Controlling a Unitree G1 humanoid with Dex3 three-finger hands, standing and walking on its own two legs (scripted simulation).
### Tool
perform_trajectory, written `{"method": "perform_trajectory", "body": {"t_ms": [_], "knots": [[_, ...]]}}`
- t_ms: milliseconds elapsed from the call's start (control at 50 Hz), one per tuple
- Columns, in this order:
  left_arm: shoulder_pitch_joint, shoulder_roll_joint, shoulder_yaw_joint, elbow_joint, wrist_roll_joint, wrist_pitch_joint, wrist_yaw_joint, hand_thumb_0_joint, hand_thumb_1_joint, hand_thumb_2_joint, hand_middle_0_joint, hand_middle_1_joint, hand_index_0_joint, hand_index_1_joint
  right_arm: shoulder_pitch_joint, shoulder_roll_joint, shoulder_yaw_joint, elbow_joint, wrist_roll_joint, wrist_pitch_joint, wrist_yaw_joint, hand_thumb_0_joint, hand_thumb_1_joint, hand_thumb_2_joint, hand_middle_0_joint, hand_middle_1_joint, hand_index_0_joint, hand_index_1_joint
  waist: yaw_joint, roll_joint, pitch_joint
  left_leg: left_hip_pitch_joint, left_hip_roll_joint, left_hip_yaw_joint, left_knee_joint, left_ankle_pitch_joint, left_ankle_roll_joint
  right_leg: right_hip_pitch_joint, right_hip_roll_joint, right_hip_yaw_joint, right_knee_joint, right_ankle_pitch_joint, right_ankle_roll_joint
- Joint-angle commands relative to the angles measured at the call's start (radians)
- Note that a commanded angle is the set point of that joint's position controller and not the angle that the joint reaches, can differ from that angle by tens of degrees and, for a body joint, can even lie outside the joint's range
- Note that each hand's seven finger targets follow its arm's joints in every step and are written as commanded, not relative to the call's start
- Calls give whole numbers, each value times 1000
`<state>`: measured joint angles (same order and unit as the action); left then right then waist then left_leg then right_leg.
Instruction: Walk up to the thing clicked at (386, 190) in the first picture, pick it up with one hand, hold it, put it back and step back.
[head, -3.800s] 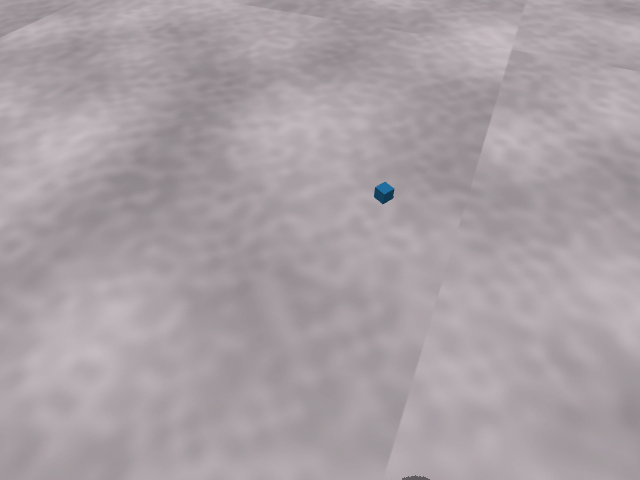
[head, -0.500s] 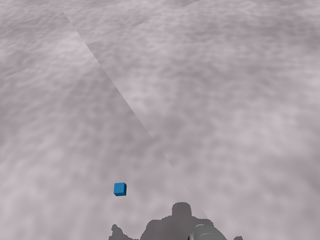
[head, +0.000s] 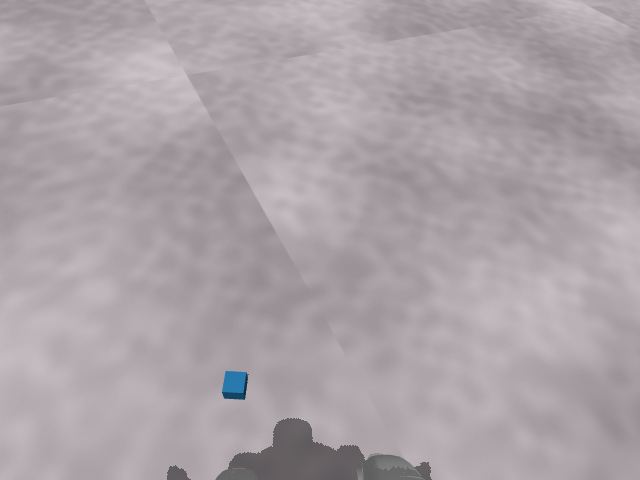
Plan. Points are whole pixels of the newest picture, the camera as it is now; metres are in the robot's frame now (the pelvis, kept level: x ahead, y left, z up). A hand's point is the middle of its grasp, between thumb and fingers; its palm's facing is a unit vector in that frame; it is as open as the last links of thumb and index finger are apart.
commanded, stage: walk up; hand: left
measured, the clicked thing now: (235, 385) +0.46 +0.21 -0.72
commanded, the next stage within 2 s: stand in 1.90 s
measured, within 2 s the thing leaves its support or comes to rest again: neither
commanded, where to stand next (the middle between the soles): +0.09 -0.05 m, yaw +1 degrees
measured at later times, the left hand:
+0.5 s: hand out of the picture +0.10 +0.23 -0.14, palm faces -0.01 -0.93 -0.37, open 7.3 cm
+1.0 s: hand out of the picture +0.11 +0.19 -0.12, palm faces -0.01 -0.94 -0.35, open 7.3 cm
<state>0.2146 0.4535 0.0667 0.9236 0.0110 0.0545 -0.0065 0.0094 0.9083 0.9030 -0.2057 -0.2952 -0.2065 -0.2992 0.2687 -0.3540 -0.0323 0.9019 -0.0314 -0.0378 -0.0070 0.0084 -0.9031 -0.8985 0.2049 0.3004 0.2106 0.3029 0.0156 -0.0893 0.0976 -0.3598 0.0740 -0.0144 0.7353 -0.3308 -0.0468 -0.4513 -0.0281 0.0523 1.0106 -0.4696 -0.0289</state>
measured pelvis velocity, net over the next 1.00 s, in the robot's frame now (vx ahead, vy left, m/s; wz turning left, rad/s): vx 0.02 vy -0.06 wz -0.01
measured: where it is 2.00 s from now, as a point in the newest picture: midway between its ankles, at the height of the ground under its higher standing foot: outside the picture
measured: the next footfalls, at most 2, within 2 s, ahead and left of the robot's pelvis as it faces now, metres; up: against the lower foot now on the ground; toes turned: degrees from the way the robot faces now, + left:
right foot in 0.20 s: +0.06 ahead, -0.18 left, +0.00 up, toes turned -2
left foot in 0.44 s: +0.08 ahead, +0.09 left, +0.00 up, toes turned -1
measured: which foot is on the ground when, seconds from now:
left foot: down 0.00-0.22, up 0.24-0.42, down 0.44-1.00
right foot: up 0.00-0.18, down 0.20-1.00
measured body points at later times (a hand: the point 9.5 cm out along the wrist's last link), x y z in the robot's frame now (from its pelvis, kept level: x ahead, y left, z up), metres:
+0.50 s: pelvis +0.01 -0.03 +0.00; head +0.04 -0.03 +0.45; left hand +0.10 +0.28 -0.12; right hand +0.08 -0.35 -0.12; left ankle +0.04 +0.09 -0.71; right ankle +0.00 -0.15 -0.71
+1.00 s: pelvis +0.02 -0.06 +0.03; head +0.03 -0.07 +0.48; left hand +0.11 +0.24 -0.09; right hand +0.09 -0.37 -0.11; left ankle +0.04 +0.08 -0.71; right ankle +0.03 -0.18 -0.71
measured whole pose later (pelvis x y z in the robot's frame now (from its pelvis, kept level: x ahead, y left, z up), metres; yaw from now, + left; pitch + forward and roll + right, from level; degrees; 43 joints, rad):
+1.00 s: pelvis +0.02 -0.06 +0.03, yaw +0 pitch -3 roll +0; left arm 0.08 0.34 0.01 1.11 0.00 -0.02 -0.01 0.01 0.91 0.90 -0.21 -0.30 -0.21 -0.30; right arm 0.12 -0.37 0.00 1.12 -0.01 0.00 0.02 0.01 -0.91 -0.90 0.20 0.30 0.21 0.30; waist 0.00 0.02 0.07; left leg -0.19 0.04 -0.01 0.44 -0.20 -0.04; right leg -0.17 -0.02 -0.03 0.45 -0.23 0.00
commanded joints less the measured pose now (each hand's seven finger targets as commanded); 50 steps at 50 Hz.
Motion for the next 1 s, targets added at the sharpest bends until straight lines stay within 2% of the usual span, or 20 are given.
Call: {"method": "perform_trajectory", "body": {"t_ms": [0,100,160,180,200,220,240,280,340,400,420,440,460,480,500,540,600,640,700,980], "knots": [[-5,166,63,-61,15,-14,-4,0,900,900,-200,-300,-200,-300,40,-391,-112,-43,0,-34,-43,0,-900,-900,200,300,200,300,-37,362,-66,130,206,-294,-306,94,229,-87,-18,13,-1,-42,19],[-12,138,62,-63,19,-27,-13,0,900,900,-200,-300,-200,-300,46,-366,-102,-66,1,-29,-51,0,-900,-900,200,300,200,300,-41,330,-140,182,216,-237,-182,389,268,-4,-12,-47,-162,-65,16],[97,115,66,-13,22,-47,-5,0,900,900,-200,-300,-200,-300,-34,-320,-76,-83,18,-14,-47,0,-900,-900,200,300,200,300,42,255,-168,58,148,-131,-20,462,189,241,24,-89,-511,156,-12],[126,174,80,-7,30,-61,3,0,900,900,-200,-300,-200,-300,-19,-261,-56,-87,31,-10,-47,0,-900,-900,200,300,200,300,52,104,-176,-24,78,-70,135,350,126,325,-66,71,-574,263,-33],[85,261,95,-35,40,-67,6,0,900,900,-200,-300,-200,-300,-25,-202,-34,-107,39,-11,-53,0,-900,-900,200,300,200,300,43,-111,-133,-234,-54,4,248,14,67,370,-218,345,-594,404,-111],[37,286,90,-52,32,-62,3,0,900,900,-200,-300,-200,-300,-91,-247,-50,-101,37,-7,-71,0,-900,-900,200,300,200,300,52,-124,-122,-236,-67,4,268,-314,73,289,-313,416,-589,429,-237],[12,276,89,-65,25,-57,-2,0,900,900,-200,-300,-200,-300,-75,-279,-62,-77,29,-12,-74,0,-900,-900,200,300,200,300,42,-124,-76,-177,-46,-16,301,-343,75,196,-330,403,-581,417,-259],[-42,193,69,-83,23,-60,-1,0,900,900,-200,-300,-200,-300,-23,-280,-58,-33,39,-17,-56,0,-900,-900,200,300,200,300,-3,-56,-42,-167,-45,-20,253,-254,86,244,-198,188,-507,504,-197],[-16,173,51,-68,19,-76,8,0,900,900,-200,-300,-200,-300,-33,-237,-39,-13,43,-24,-38,0,-900,-900,200,300,200,300,11,-109,-93,-94,-47,33,69,-115,77,275,-168,153,-478,608,-174],[-84,168,36,-81,-7,-68,6,0,900,900,-200,-300,-200,-300,34,-226,-39,33,30,-39,-34,0,-900,-900,200,300,200,300,-48,-60,-147,130,-70,62,-238,130,85,211,-163,79,-339,647,-136],[-103,133,23,-94,-17,-69,6,0,900,900,-200,-300,-200,-300,72,-253,-50,49,19,-45,-37,0,-900,-900,200,300,200,300,-70,2,-185,246,-30,-23,-294,222,105,147,-145,58,-249,600,-90],[-84,68,2,-98,-31,-70,8,0,900,900,-200,-300,-200,-300,54,-315,-65,40,3,-51,-38,0,-900,-900,200,300,200,300,-56,194,-206,337,144,-309,-350,364,161,5,-45,-5,-116,391,-23],[-50,68,3,-72,-33,-56,17,0,900,900,-200,-300,-200,-300,-19,-351,-62,12,7,-50,-33,0,-900,-900,200,300,200,300,-22,220,-176,276,284,-475,-373,291,269,-28,25,-15,-139,-83,1],[-39,128,17,-43,-23,-56,26,0,900,900,-200,-300,-200,-300,-72,-380,-70,10,19,-45,-26,0,-900,-900,200,300,200,300,-16,243,-146,178,342,-514,-367,217,351,41,-20,13,-104,-147,-2],[-43,144,18,-26,-18,-61,22,0,900,900,-200,-300,-200,-300,-117,-350,-63,6,13,-39,-22,0,-900,-900,200,300,200,300,1,210,-101,102,302,-439,-369,192,339,79,-38,20,-130,-128,-4],[-38,112,18,1,-14,-75,11,0,900,900,-200,-300,-200,-300,-171,-278,-31,-1,13,-33,-19,0,-900,-900,200,300,200,300,25,205,-96,84,158,-205,-312,208,210,157,-30,-13,-346,16,-13],[-32,133,24,35,-5,-93,15,0,900,900,-200,-300,-200,-300,-190,-239,-16,23,34,-17,-7,0,-900,-900,200,300,200,300,28,171,-105,-14,49,-85,-210,220,101,323,-42,25,-525,327,-24],[-89,173,17,32,4,-107,21,0,900,900,-200,-300,-200,-300,-145,-198,-10,41,38,0,3,0,-900,-900,200,300,200,300,-19,87,-106,13,-13,-49,-190,56,69,242,-167,207,-633,163,-65],[-189,158,5,30,3,-94,9,0,900,900,-200,-300,-200,-300,-147,-219,-26,91,22,14,10,0,-900,-900,200,300,200,300,-49,55,-29,199,-16,-45,-247,-58,77,7,-142,152,-704,-135,-42],[-205,121,-4,130,-13,-102,15,0,900,900,-200,-300,-200,-300,-202,-214,-4,167,27,5,9,0,-900,-900,200,300,200,300,-13,68,-158,231,39,-52,-353,322,65,321,-103,32,-676,424,1]]}}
